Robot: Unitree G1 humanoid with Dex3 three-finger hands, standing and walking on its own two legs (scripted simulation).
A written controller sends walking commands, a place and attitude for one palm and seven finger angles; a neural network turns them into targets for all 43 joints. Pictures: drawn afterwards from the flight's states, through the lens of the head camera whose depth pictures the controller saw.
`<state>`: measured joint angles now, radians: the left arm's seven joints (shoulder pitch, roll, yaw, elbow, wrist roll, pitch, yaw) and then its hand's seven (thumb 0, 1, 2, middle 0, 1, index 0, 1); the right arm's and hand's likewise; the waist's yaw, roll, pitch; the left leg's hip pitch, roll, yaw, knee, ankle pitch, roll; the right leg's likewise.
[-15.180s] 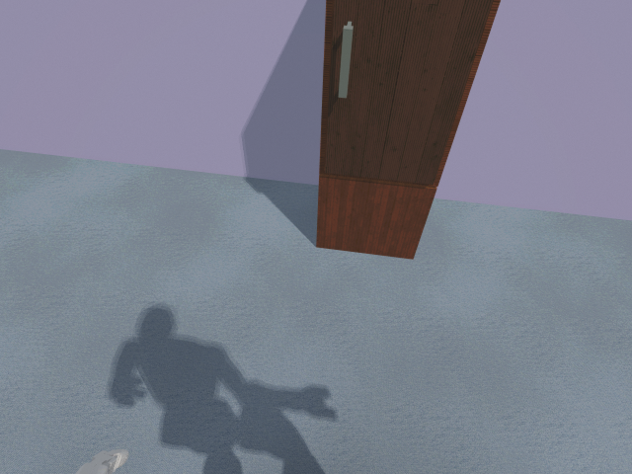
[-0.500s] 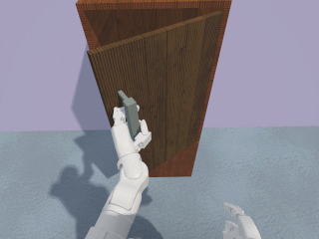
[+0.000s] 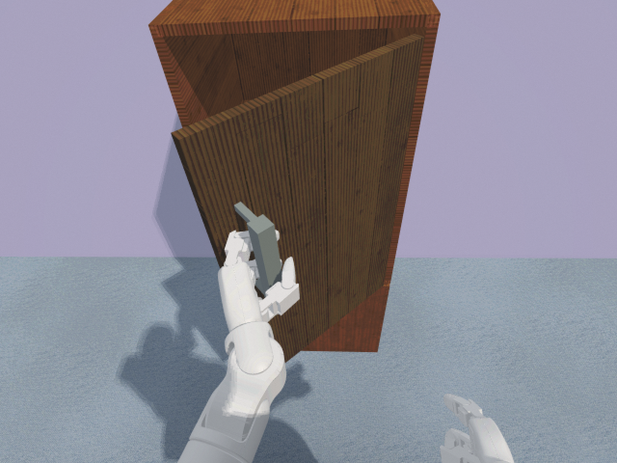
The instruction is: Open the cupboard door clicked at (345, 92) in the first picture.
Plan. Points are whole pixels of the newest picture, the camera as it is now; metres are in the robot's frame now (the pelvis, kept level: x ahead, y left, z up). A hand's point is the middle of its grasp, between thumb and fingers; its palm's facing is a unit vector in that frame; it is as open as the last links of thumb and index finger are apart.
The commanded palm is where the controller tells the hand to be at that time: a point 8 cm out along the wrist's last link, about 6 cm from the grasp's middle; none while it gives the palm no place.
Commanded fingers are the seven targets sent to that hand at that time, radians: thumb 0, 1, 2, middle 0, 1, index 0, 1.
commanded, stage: open thumb and fingers to let go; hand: left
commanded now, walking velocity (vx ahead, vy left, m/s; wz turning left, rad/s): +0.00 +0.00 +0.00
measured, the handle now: (261, 260) +0.36 +0.09 +0.09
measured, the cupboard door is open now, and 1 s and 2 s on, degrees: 42 43 44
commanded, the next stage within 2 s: slide the hand sideways off the handle in 0.66 s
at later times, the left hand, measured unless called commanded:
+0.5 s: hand (278, 288) +0.32 +0.06 +0.09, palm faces +0.33 -0.94 -0.04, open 14.3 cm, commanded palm +0.27 +0.08 +0.09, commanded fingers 0.00 -0.50 0.30 -0.20 -0.60 -0.20 -0.60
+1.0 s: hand (279, 314) +0.28 +0.05 +0.08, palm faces -0.14 -0.99 -0.01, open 16.4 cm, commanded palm +0.26 +0.09 +0.09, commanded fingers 0.00 -0.50 0.30 -0.15 -0.30 -0.15 -0.30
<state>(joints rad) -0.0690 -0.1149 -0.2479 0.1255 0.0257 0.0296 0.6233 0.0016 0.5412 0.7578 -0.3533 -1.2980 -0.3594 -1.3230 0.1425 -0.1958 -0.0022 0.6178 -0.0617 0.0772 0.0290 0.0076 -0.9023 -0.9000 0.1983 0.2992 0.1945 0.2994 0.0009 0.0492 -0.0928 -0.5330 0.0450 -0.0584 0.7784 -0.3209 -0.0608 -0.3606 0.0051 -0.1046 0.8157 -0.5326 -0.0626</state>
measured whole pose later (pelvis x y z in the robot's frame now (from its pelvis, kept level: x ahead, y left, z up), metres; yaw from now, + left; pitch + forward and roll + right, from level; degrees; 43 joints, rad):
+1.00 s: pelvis -0.04 +0.04 -0.01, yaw -1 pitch +4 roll -1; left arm -0.19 0.00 -0.28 0.32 -0.08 -0.19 0.20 -0.01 -0.50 0.30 -0.18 -0.35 -0.10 -0.37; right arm 0.24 -0.20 0.01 0.59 0.00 0.01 0.01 0.01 -0.90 -0.90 0.20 0.30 0.20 0.30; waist -0.01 0.07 -0.07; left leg -0.62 0.03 -0.04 0.84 -0.29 -0.02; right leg -0.45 -0.01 -0.08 0.86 -0.48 -0.01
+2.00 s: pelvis -0.01 +0.03 -0.01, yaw -2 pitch +5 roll +0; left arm 0.49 0.09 -0.14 -0.28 -0.10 -0.21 0.03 -0.01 -0.50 0.30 -0.15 -0.30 -0.15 -0.30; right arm 0.26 -0.21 0.02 0.45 0.00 -0.02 -0.01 0.01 -0.90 -0.90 0.20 0.30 0.20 0.30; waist 0.01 0.05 -0.09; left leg -0.59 0.04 -0.03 0.86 -0.36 -0.04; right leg -0.42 0.00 -0.07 0.88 -0.54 -0.03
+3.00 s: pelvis +0.00 +0.07 +0.03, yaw -3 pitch -2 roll -1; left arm 0.51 0.30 0.18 -0.43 -0.05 -0.07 0.12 0.00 0.14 0.58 -0.18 -0.30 -0.18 -0.30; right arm 0.20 -0.20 0.06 0.59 -0.01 -0.11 -0.10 0.01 -0.90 -0.90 0.20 0.30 0.20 0.30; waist 0.06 0.04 0.00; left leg -0.26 0.01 0.03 0.52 -0.22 0.01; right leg -0.08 -0.03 -0.02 0.47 -0.34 0.03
